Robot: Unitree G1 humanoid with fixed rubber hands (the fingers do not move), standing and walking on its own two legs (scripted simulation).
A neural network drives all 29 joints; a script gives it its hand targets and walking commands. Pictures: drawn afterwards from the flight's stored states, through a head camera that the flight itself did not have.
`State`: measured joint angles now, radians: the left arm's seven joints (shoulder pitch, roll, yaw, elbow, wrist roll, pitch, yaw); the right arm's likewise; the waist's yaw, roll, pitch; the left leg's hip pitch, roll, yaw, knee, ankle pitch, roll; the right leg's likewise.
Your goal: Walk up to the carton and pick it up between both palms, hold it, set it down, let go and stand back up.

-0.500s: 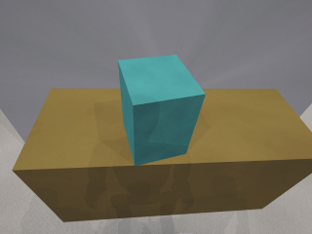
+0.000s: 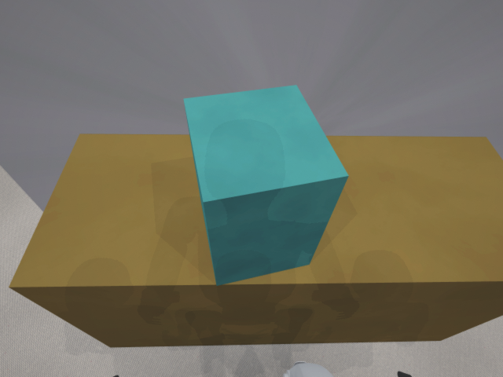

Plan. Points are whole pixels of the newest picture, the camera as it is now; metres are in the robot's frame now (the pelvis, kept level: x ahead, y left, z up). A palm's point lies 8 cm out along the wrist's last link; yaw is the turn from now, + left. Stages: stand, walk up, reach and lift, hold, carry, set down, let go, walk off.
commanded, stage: stand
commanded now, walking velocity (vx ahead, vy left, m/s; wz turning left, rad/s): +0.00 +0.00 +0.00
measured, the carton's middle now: (254, 191) +0.45 +0.00 +0.00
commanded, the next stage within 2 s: none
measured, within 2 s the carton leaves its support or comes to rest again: neither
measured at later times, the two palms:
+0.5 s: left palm out of the picture +0.10 +0.28 -0.11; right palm out of the picture +0.09 -0.23 -0.10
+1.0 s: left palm out of the picture +0.04 +0.28 -0.10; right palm out of the picture +0.01 -0.23 -0.10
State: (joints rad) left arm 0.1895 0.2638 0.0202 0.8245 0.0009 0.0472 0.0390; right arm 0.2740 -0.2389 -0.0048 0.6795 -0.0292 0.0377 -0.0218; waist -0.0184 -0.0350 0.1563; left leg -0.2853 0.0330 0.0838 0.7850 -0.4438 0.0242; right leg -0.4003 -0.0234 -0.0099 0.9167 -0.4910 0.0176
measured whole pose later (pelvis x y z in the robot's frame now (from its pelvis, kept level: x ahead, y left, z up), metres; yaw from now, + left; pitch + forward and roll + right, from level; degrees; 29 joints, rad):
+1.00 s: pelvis -0.03 +0.02 +0.02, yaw -2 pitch -2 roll +0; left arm 0.27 0.25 0.02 0.86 0.00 0.02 -0.01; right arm 0.32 -0.26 -0.01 0.83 0.00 0.01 0.01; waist 0.00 0.00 0.06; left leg -0.28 0.02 -0.01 0.56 -0.25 -0.01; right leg -0.29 -0.01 0.02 0.55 -0.23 0.02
